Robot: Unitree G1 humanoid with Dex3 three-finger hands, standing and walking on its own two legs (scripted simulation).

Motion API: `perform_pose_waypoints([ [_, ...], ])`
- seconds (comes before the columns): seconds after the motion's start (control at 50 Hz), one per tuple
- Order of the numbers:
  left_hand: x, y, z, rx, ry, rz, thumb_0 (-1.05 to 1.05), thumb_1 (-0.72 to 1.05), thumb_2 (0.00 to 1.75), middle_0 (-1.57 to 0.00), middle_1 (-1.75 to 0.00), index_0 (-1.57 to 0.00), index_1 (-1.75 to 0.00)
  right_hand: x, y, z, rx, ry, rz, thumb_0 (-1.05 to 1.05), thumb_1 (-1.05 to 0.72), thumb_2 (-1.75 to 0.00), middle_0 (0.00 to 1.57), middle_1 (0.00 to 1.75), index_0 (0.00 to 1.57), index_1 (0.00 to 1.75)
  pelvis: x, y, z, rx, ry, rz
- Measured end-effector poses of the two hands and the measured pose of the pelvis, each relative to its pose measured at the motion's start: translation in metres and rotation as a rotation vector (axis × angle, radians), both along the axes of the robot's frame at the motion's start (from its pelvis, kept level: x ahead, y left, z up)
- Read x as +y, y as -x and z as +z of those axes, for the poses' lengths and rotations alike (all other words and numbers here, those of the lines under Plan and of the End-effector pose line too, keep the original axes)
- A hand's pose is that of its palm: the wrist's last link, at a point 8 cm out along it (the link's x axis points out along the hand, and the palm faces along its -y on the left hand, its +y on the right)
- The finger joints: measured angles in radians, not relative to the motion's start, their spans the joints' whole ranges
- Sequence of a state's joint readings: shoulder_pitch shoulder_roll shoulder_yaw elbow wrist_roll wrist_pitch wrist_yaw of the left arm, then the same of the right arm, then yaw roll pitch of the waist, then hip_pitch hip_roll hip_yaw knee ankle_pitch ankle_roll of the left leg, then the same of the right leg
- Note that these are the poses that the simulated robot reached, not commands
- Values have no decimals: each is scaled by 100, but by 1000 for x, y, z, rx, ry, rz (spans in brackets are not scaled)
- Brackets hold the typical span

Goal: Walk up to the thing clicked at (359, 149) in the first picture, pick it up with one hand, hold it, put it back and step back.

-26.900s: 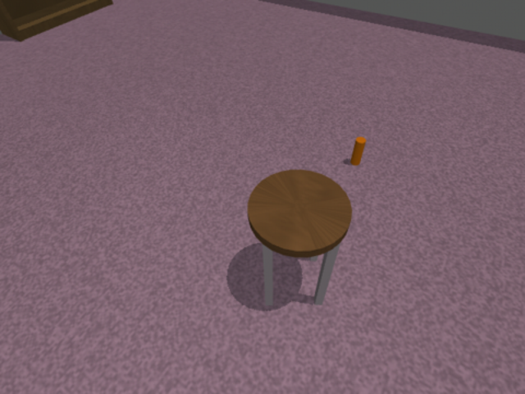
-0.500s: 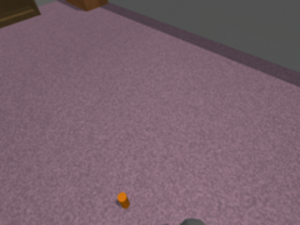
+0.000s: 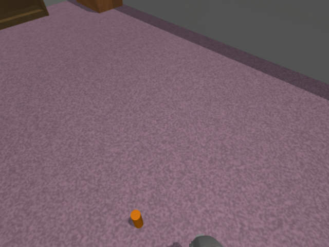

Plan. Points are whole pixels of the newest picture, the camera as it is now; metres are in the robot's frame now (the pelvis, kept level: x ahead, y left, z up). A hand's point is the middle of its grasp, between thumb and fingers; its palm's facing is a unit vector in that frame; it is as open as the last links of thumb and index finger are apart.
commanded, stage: walk up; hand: left
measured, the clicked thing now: (137, 219) +0.38 +0.16 -0.68
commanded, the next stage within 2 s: stand in 1.32 s
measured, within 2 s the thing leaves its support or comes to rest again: neither
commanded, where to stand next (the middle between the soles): +0.03 -0.02 m, yaw -3 degrees
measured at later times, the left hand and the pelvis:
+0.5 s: hand out of the picture +0.13 +0.25 -0.16, palm faces -0.02 -0.93 -0.36, open 7.3 cm; pelvis +0.00 -0.01 +0.00, yaw -2 degrees
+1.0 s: hand out of the picture +0.07 +0.27 -0.14, palm faces -0.07 -0.91 -0.40, open 7.3 cm; pelvis +0.00 -0.01 +0.00, yaw -4 degrees
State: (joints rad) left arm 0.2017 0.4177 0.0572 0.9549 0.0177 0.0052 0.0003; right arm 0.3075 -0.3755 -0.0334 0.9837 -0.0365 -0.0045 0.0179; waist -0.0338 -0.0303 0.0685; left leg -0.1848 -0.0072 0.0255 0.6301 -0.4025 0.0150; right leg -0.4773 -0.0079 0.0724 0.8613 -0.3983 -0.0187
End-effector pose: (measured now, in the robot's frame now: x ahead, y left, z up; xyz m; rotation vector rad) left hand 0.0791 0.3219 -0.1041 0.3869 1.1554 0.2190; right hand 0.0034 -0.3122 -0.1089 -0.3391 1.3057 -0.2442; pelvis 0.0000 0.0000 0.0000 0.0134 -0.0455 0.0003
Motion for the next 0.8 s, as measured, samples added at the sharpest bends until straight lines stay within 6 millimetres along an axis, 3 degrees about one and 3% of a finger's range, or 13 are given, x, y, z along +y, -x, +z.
perform_pose_waypoints([
  [0.14,-14,-7,-9,73,25,-10,1,91,90,-21,-30,-21,-30,-15,-11,1,5,21,-16,1,-90,-90,21,30,20,30,-9,-16,-2,-4,24,-29],
  [0.32,-33,-29,-10,2,74,-17,1,91,90,-21,-30,-21,-30,-18,-74,7,-103,42,44,1,-91,-90,20,30,20,30,-9,-23,0,-7,12,-16],
  [0.4,-28,-40,-18,1,81,-3,0,91,90,-21,-30,-21,-30,-12,-91,8,-142,54,47,1,-91,-90,20,30,20,30,-4,-17,-5,-9,8,-32],
  [0.5,-25,-44,-14,-2,50,5,0,91,90,-21,-30,-21,-30,-13,-99,13,-175,62,61,1,-90,-90,21,30,20,30,-11,-2,-2,5,29,-44],
  [0.64,-35,-17,-11,6,-5,-44,0,91,90,-21,-30,-20,-30,-33,-91,-2,-189,33,61,1,-90,-90,21,30,20,30,-27,9,-11,1,57,-65],
  [0.8,-26,28,7,79,-28,-27,0,91,90,-21,-30,-21,-30,-26,-67,-6,-116,-21,19,1,-91,-90,20,30,20,30,-19,3,1,1,19,-63],
])
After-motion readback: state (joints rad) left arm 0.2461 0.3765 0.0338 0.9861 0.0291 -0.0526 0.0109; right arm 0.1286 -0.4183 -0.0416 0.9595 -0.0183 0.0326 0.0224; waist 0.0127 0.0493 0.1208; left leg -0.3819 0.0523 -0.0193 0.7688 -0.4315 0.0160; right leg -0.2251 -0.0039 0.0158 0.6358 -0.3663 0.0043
